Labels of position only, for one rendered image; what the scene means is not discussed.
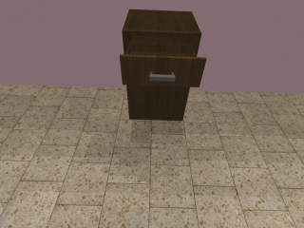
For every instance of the drawer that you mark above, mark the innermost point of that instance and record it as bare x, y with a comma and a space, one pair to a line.
161, 59

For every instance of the cabinet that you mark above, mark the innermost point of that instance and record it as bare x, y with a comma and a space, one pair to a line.
167, 27

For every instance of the handle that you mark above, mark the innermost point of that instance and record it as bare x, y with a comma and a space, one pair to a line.
162, 77

